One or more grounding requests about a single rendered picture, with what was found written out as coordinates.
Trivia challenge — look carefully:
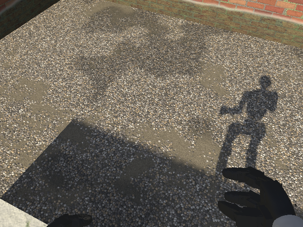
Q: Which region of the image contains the right robot hand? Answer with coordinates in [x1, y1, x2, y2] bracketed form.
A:
[218, 166, 297, 227]

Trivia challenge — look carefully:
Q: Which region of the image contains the left robot hand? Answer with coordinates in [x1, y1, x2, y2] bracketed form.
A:
[47, 214, 92, 227]

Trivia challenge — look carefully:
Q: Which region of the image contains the right robot forearm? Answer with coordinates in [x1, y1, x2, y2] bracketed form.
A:
[272, 215, 303, 227]

